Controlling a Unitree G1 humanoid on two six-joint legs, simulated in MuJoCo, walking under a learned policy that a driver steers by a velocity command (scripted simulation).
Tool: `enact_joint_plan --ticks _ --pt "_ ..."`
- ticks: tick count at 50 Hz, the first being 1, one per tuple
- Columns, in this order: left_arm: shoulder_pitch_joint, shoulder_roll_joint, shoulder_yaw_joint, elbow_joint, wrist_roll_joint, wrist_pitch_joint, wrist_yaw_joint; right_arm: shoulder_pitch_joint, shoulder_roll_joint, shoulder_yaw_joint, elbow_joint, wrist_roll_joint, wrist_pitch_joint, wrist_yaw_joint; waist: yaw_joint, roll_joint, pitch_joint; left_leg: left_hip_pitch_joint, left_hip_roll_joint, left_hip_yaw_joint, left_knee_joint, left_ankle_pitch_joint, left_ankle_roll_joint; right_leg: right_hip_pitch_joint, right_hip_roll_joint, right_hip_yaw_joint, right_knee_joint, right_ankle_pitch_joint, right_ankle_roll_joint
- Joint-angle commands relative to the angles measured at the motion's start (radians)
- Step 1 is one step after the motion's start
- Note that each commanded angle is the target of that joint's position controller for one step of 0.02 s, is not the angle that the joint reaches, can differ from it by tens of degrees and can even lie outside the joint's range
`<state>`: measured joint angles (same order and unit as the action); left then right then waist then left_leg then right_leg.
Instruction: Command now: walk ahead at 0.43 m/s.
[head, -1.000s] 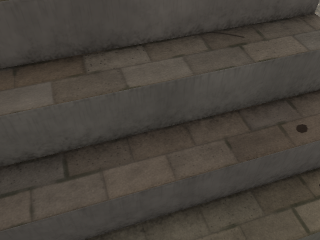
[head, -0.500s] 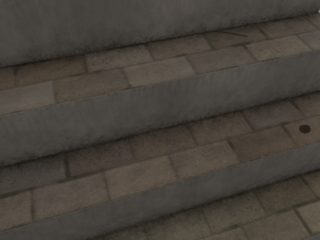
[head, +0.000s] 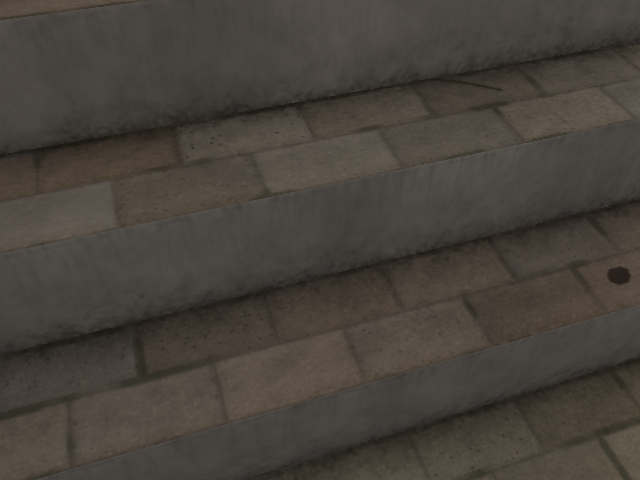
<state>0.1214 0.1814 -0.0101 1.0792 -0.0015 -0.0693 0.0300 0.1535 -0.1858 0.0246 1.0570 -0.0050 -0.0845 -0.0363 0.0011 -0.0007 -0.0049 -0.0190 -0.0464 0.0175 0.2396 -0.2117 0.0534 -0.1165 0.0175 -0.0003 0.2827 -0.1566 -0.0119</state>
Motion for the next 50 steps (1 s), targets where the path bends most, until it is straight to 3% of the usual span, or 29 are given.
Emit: enact_joint_plan --ticks 1,21,50 --pt "-0.035 0.088 0.013 -0.051 0.0 -0.012 0.001 -0.029 -0.1 -0.014 -0.046 0.001 -0.01 -0.001 0.0 0.006 -0.035 0.005 0.162 -0.117 -0.02 0.345 0.004 0.024 -0.122 0.098 -0.015 0.267 -0.028" --pt "-0.145 0.127 0.003 -0.095 0.002 -0.018 -0.008 -0.155 -0.143 0.001 -0.08 -0.001 -0.01 0.01 -0.001 0.006 -0.078 0.022 0.177 -0.132 -0.06 0.333 -0.011 0.059 -0.145 0.105 -0.06 0.279 -0.012" --pt "-0.165 0.167 -0.012 -0.096 0.002 -0.019 -0.018 -0.18 -0.185 0.02 -0.08 0.0 -0.011 0.019 0.001 0.004 -0.08 0.017 0.177 -0.143 -0.076 0.306 -0.014 0.063 -0.152 0.103 -0.073 0.25 0.001"
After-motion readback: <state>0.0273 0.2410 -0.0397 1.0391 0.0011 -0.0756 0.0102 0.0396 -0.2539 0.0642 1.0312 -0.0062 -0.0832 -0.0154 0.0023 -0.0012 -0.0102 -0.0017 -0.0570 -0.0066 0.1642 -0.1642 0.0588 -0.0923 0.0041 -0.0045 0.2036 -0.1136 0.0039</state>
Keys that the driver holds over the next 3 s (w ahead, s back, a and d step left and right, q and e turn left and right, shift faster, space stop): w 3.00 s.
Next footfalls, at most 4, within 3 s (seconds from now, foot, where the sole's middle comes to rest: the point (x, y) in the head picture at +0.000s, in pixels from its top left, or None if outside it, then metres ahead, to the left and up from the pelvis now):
none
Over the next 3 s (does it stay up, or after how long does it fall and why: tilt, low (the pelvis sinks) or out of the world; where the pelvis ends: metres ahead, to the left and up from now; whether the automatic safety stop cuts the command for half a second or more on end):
stays up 0.00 0.02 0.00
